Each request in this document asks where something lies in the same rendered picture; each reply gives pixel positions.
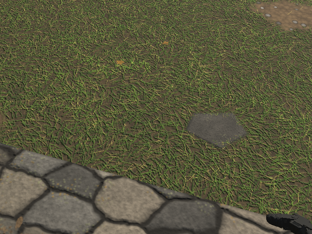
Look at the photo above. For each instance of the right robot hand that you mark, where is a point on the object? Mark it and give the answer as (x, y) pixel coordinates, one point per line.
(296, 223)

